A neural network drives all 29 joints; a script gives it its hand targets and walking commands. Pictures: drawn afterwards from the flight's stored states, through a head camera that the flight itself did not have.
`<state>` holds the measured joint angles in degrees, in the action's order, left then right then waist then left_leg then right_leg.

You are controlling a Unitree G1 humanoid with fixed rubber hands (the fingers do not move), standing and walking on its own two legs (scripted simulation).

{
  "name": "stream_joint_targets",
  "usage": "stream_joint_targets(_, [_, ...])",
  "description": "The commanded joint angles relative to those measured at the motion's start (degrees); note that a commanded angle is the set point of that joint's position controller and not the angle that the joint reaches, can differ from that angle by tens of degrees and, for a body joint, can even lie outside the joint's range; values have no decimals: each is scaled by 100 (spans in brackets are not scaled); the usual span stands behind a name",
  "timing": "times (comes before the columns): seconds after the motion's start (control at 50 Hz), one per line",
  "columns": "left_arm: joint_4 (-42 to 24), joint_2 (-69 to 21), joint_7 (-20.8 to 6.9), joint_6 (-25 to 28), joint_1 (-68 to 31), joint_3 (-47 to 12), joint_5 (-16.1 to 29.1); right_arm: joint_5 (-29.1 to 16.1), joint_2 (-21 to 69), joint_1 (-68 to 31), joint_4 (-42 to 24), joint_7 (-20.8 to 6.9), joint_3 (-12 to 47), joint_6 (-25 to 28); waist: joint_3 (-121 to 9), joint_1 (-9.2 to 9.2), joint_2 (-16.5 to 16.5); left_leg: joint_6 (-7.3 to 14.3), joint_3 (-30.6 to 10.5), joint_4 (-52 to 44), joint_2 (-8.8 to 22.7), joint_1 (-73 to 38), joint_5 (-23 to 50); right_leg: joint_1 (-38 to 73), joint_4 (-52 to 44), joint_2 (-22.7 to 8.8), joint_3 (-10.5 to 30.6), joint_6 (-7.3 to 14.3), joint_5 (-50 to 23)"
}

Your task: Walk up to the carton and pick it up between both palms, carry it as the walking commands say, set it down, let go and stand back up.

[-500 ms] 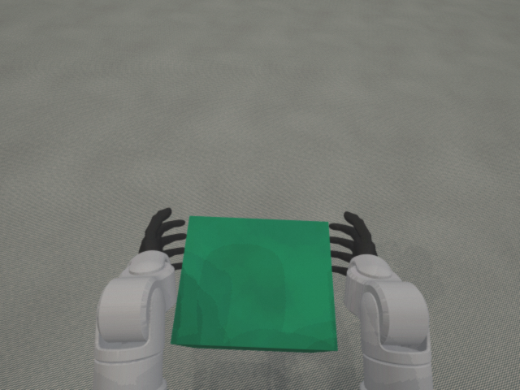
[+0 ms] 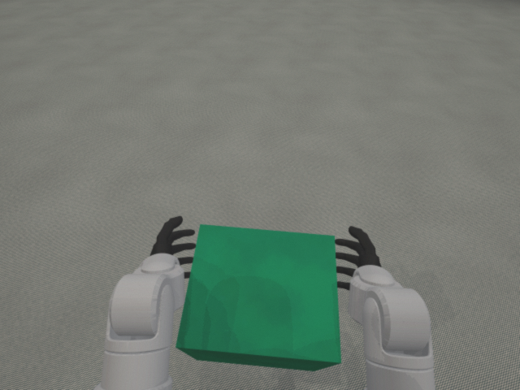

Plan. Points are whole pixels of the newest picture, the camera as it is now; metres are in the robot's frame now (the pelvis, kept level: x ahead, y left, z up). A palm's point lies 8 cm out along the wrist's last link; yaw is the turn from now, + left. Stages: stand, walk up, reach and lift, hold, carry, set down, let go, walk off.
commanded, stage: carry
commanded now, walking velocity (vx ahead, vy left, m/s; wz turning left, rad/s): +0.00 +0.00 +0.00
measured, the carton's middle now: (260, 302) +0.27 +0.00 +0.01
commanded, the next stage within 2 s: hold in 1.62 s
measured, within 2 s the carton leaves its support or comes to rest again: neither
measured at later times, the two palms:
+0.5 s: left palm (134, 318) +0.20 +0.16 +0.10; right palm (354, 308) +0.22 -0.12 +0.09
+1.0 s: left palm (93, 354) +0.16 +0.20 +0.09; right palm (332, 349) +0.17 -0.08 +0.08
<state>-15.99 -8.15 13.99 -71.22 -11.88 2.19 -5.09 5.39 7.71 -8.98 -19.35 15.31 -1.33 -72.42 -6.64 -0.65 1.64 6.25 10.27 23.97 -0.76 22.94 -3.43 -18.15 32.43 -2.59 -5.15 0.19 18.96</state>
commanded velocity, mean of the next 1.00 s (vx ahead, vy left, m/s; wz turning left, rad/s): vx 0.00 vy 0.00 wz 0.00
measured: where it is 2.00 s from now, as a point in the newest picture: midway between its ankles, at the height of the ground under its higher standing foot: outside the picture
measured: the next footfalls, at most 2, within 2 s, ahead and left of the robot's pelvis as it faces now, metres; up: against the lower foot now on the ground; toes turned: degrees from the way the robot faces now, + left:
right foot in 0.50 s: +0.01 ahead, -0.08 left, +0.00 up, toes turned +17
left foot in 0.74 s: -0.08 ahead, +0.13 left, +0.00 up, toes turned +8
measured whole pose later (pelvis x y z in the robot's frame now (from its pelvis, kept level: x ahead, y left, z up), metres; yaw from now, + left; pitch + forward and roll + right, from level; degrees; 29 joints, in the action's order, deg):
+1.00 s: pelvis -0.10 +0.05 +0.00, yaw +2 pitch +3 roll +1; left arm -18.8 -7.8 14.4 -69.9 -9.5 1.6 -4.9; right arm 5.2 7.6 -8.0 -19.3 14.6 -0.3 -69.7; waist -4.7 0.5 -0.5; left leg 2.1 7.7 33.3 0.6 16.8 -19.3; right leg -25.0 31.9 -4.1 -4.9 -0.3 9.6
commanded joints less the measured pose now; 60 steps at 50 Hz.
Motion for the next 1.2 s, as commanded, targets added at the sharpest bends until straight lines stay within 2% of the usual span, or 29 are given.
stream_joint_targets(0.0, [-847,-5966,-1323,141,-2178,-3083,1941,-2049,5813,-2724,-834,-1532,2981,286,-1310,192,654,-795,-1309,-1695,1126,-609,-2796,407,-58,269,-330,88,324])
stream_joint_targets(0.1, [-931,-6033,-1343,129,-2091,-3130,2077,-1922,5741,-2665,-1023,-1458,2941,288,-1379,205,450,-1265,-647,-1474,815,-1070,-2242,522,-881,394,-545,82,511])
stream_joint_targets(0.14, [-950,-5909,-1350,111,-2087,-3079,2070,-1843,5672,-2585,-1011,-1422,2936,257,-1251,187,-224,-1198,-291,-714,552,-1258,-1866,120,-1397,-12,30,142,866])
stream_joint_targets(0.2, [-811,-5918,-1411,40,-2125,-3039,2134,-1738,5628,-2484,-914,-1375,2887,247,-1103,57,-819,-741,-336,415,544,-1627,-1354,-717,-1528,-558,696,165,1043])
stream_joint_targets(0.28, [-687,-5828,-1436,-38,-2299,-3110,2114,-1658,5514,-2350,-606,-1380,2705,217,-1029,-24,-454,-678,-611,578,625,-1685,-1754,-1477,-1025,-507,618,194,1460])
stream_joint_targets(0.32, [-592,-5816,-1429,-46,-2272,-3061,2002,-1729,5471,-2593,-572,-1421,2709,231,-768,47,396,-716,-1164,-726,948,-768,-2967,-1172,-94,80,51,144,1397])
stream_joint_targets(0.34, [-637,-5872,-1420,-25,-2256,-3057,1968,-1804,5558,-2745,-583,-1444,2762,252,-895,136,1016,-839,-1343,-1497,1181,-222,-3264,-413,672,496,-486,102,939])
stream_joint_targets(0.36, [-687,-5926,-1406,17,-2326,-3058,1926,-1921,5641,-2981,-697,-1479,2811,265,-1110,234,1338,-1006,-1381,-2119,1380,199,-3591,193,1208,653,-692,101,796])
stream_joint_targets(0.4, [-822,-6062,-1372,112,-2289,-3078,1921,-2129,5874,-3165,-835,-1550,2980,265,-1351,364,1199,-1333,-947,-2585,1403,471,-3565,903,1421,850,-900,205,707])
stream_joint_targets(0.42, [-967,-6141,-1365,161,-2334,-3116,1973,-2220,5991,-3195,-931,-1555,3074,282,-1405,400,1196,-1694,-592,-2562,1265,418,-3005,1218,816,729,-1000,254,821])
stream_joint_targets(0.44, [-1157,-6176,-1338,182,-2285,-3085,2066,-2320,6034,-3303,-1217,-1516,3177,287,-1457,506,952,-2032,-165,-1896,982,443,-2387,1690,-233,488,-910,418,808])
stream_joint_targets(0.46, [-1436,-6205,-1297,205,-2339,-3034,2183,-2410,6087,-3345,-1489,-1464,3270,277,-1385,653,-283,-2288,730,368,32,120,-1542,1528,-2087,-82,-189,886,1125])
stream_joint_targets(0.48, [-860,-6103,-1317,201,-2231,-2758,1979,-2177,5981,-2960,-854,-1478,3233,233,-1451,357,-2621,-1240,-16,3380,78,-642,-1826,-57,-2575,-1484,2082,987,1668])
stream_joint_targets(0.5, [-606,-5944,-1328,156,-1958,-2690,1769,-2024,5798,-2716,-657,-1467,3167,213,-1018,156,-2209,-1075,-872,4597,222,11,-1915,-880,-2943,-2184,2859,1235,2636])
stream_joint_targets(0.52, [-758,-5960,-1416,133,-2189,-2841,1925,-1878,5784,-2744,-727,-1434,3083,299,-862,8,-1418,-911,-1195,4871,293,367,-1946,-955,-2719,-2024,2299,1142,2573])
stream_joint_targets(0.54, [-1011,-6064,-1488,134,-2461,-3036,2137,-1791,5952,-2667,-750,-1370,2997,389,-838,-23,-737,-751,-1149,3895,291,742,-1656,-74,-2032,-1461,1328,756,1081])
stream_joint_targets(0.56, [-907,-6033,-1538,172,-2611,-3124,2147,-1674,6004,-2504,-395,-1369,2843,430,-948,43,-455,-674,-821,2934,174,991,-1715,682,-1420,-1112,846,568,-877])
stream_joint_targets(0.58, [-700,-5921,-1564,228,-2590,-3111,2118,-1559,5879,-2297,-153,-1349,2683,502,-1088,66,-369,-704,-535,2449,10,870,-1940,1117,-965,-950,675,574,-2591])
stream_joint_targets(0.6, [-1111,-6003,-1575,304,-2678,-3289,2262,-1720,5986,-2467,-672,-1335,2896,593,-1318,89,-732,-727,-373,2113,-125,637,-2100,1390,-726,-946,646,586,-3550])
stream_joint_targets(0.64, [-1296,-5918,-1501,318,-2332,-3255,2219,-1924,5939,-2614,-1125,-1303,3120,573,-1551,178,-1312,-692,-221,1108,-223,171,-2180,1634,-526,-1007,808,662,-3943])
stream_joint_targets(0.66, [-1093,-5765,-1446,301,-2010,-3118,2056,-1954,5830,-2555,-1088,-1302,3171,528,-1767,166,-1333,-686,-189,446,-121,-223,-1640,1723,-322,-978,723,606,-4249])
stream_joint_targets(0.72, [-724,-5433,-1311,229,-1367,-2894,1728,-1973,5501,-2261,-953,-1337,3153,372,-2129,149,-784,-702,-629,-352,595,-1525,-319,1128,29,-773,593,285,-3477])
stream_joint_targets(0.74, [-613,-5399,-1280,219,-1245,-2846,1632,-1981,5408,-2236,-922,-1371,3134,349,-2092,171,-452,-674,-901,-157,920,-1828,734,667,111,-687,623,247,-2936])
stream_joint_targets(0.76, [-698,-5433,-1288,221,-1323,-2870,1607,-2011,5530,-2322,-806,-1418,3154,373,-2085,162,196,-516,-1007,504,1207,-2069,2072,248,26,-510,366,53,-2494])
stream_joint_targets(0.8, [-1149,-5656,-1342,290,-1918,-3175,1815,-2049,5841,-2388,-803,-1498,3109,452,-1779,145,408,-453,-1096,329,1118,-1437,1225,271,-148,-477,254,14,-1694])
stream_joint_targets(0.86, [-1342,-5954,-1406,363,-2209,-3291,1991,-2109,6087,-2649,-1029,-1559,3197,549,-1592,127,189,-408,-1061,260,1062,-1109,235,224,-165,-489,278,43,-1673])
stream_joint_targets(0.92, [-1143,-5972,-1429,368,-2100,-3291,2000,-2005,5926,-2579,-993,-1551,3091,592,-1542,136,320,-322,-1125,115,1076,-1077,-350,20,-129,-403,238,36,-1338])
stream_joint_targets(1.02, [-857,-5793,-1499,406,-2089,-3218,1978,-1748,5707,-2479,-709,-1515,2932,641,-1379,130,-102,-267,-1119,131,1010,-857,-767,29,-233,-435,317,33,-1387])
stream_joint_targets(1.18, [-502,-5625,-1499,459,-2108,-2985,1822,-1621,5563,-2608,-392,-1495,2767,688,-1186,136,-118,-272,-1129,19,946,-633,-1267,21,-385,-433,375,57,-1155])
